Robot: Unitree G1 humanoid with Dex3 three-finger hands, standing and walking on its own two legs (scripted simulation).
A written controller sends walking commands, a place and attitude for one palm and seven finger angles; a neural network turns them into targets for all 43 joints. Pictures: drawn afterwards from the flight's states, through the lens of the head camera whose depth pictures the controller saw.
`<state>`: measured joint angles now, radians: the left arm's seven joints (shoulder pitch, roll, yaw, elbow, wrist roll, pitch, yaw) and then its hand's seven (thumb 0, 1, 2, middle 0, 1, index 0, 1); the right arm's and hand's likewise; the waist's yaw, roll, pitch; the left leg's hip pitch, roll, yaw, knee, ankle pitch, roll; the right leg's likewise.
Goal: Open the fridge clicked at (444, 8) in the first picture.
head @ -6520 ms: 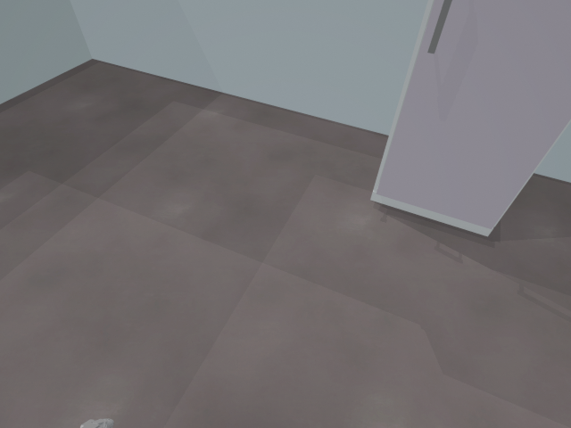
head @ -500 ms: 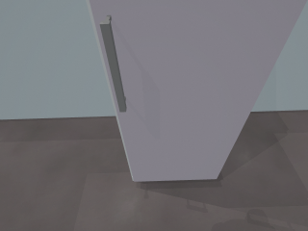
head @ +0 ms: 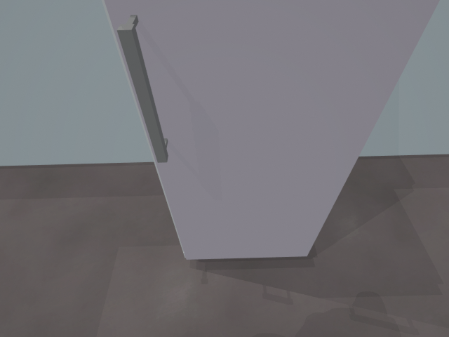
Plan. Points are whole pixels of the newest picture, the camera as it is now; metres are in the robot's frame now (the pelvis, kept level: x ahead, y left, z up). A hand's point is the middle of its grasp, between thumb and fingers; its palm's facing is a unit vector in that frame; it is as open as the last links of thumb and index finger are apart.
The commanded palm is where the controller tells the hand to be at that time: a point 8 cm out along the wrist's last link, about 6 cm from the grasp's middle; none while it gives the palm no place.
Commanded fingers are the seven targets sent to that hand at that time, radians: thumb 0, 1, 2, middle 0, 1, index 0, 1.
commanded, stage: come to a stop and stand still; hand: left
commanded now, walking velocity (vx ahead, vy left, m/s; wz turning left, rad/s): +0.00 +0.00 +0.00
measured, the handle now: (150, 100) +0.49 +0.17 +0.17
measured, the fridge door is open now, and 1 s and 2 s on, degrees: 0 0 0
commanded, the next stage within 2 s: look again from close up in 0.52 s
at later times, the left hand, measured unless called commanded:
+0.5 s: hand out of the picture +0.02 +0.16 -0.17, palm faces +0.03 -0.98 -0.21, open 7.4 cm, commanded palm none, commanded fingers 0.00 0.90 0.90 -0.20 -0.30 -0.20 -0.30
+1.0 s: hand out of the picture +0.01 +0.17 -0.17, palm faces +0.04 -0.98 -0.22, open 7.4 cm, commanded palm none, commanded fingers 0.00 0.90 0.90 -0.20 -0.30 -0.20 -0.30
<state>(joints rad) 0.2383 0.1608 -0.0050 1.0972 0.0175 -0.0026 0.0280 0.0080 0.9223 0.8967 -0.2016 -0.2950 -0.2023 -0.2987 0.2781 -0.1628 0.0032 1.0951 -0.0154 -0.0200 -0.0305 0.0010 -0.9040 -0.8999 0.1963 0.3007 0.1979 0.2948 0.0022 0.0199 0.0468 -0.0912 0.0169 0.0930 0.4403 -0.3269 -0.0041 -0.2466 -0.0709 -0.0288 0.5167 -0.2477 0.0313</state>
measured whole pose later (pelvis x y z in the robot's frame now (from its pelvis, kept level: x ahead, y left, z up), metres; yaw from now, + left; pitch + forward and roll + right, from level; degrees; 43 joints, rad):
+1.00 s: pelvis -0.01 -0.02 +0.00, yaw +2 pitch -1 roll +1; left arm 0.22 0.20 0.00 1.10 0.02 -0.01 0.02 0.01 0.91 0.90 -0.20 -0.29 -0.20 -0.30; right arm 0.25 -0.17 0.01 1.12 -0.02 -0.02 -0.02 0.00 -0.90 -0.90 0.20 0.30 0.20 0.29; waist 0.01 -0.01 0.05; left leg -0.10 0.04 0.06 0.41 -0.28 -0.03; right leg -0.23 -0.05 -0.07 0.46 -0.21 0.00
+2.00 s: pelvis -0.04 -0.02 -0.06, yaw +5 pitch +9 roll -1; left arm 0.45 0.21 0.22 -0.05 -0.28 -0.44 -0.30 0.01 0.45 0.70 -0.23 -0.59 -0.23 -0.59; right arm 0.20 -0.25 -0.01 0.52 0.02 -0.27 -0.05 0.01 -0.90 -0.90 0.20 0.30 0.20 0.30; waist 0.05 -0.01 -0.07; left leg -0.65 0.05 -0.03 1.04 -0.54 -0.03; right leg -0.71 -0.08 -0.12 0.99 -0.42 0.00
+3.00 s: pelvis -0.02 -0.01 -0.01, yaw +4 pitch -1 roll -1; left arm -0.06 0.42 0.46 0.16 -0.35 0.05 -0.44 -0.01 -0.49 0.30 -0.30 -1.19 -0.30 -1.20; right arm 0.25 -0.26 0.08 0.61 0.06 -0.26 -0.12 0.01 -0.90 -0.90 0.20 0.30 0.20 0.30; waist 0.06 0.04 -0.03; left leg -0.19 0.04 0.01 0.57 -0.36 -0.02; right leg -0.27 -0.05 -0.10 0.54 -0.25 0.01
